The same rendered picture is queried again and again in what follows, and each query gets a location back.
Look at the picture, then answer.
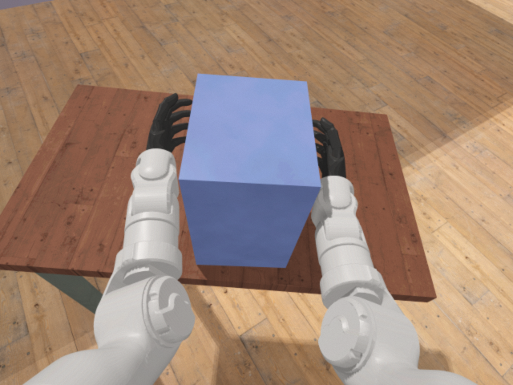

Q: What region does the right robot forearm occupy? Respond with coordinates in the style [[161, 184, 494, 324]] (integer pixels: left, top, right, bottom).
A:
[[311, 176, 404, 315]]

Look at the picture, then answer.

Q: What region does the table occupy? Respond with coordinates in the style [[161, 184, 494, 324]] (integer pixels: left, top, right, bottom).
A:
[[0, 84, 437, 314]]

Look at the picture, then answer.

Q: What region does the robot right upper arm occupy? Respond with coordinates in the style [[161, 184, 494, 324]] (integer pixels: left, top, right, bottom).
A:
[[318, 296, 478, 385]]

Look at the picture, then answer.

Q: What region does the robot left upper arm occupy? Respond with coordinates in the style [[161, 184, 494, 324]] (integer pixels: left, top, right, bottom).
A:
[[23, 275, 195, 385]]

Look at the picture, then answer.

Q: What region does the left robot forearm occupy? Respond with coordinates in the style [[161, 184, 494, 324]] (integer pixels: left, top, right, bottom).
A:
[[94, 148, 182, 333]]

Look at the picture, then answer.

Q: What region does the robot right hand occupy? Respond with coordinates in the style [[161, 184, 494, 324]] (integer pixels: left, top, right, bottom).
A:
[[312, 117, 346, 178]]

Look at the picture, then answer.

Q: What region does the robot left hand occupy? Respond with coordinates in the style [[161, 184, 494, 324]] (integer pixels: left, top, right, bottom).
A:
[[146, 93, 192, 152]]

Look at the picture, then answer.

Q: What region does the carton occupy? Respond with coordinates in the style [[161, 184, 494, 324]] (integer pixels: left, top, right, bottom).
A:
[[179, 74, 321, 268]]

